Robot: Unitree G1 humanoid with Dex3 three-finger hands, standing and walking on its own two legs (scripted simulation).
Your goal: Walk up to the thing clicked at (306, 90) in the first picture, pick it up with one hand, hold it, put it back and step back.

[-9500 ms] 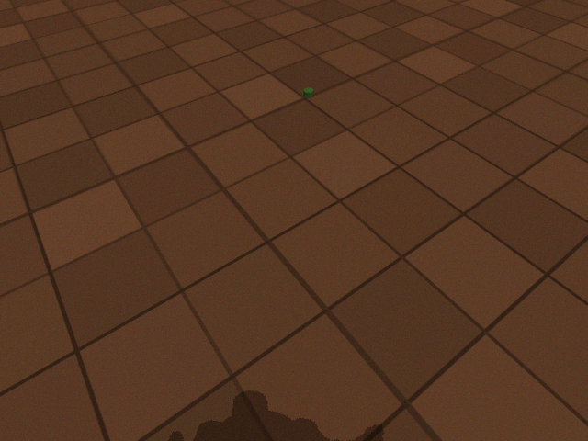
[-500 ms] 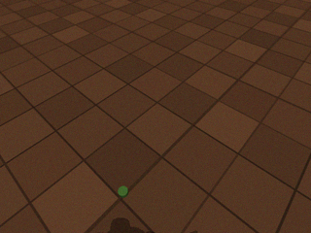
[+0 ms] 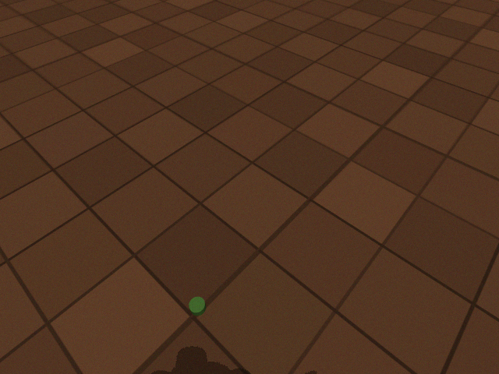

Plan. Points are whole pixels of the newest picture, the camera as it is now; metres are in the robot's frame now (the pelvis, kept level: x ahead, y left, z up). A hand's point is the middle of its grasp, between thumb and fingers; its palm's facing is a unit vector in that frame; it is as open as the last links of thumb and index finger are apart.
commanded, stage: stand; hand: left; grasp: from above
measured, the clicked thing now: (197, 306) +0.49 +0.23 -0.77
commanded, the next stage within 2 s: rise first in 0.12 s
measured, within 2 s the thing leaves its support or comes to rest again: neither
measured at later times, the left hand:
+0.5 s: hand out of the picture +0.16 +0.25 -0.17, palm faces -0.02 -0.94 -0.34, open 9.6 cm
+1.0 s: hand out of the picture +0.13 +0.26 -0.22, palm faces -0.13 -0.89 -0.44, open 14.0 cm
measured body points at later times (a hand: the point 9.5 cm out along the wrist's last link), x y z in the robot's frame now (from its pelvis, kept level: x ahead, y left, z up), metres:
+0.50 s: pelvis -0.02 +0.00 -0.02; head +0.05 +0.01 +0.42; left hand +0.16 +0.30 -0.15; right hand +0.08 -0.27 -0.14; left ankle +0.00 +0.11 -0.75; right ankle -0.02 -0.14 -0.75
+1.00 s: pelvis -0.02 +0.00 -0.08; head +0.08 +0.01 +0.36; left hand +0.13 +0.30 -0.19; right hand +0.15 -0.26 -0.17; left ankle +0.00 +0.11 -0.75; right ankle -0.02 -0.14 -0.75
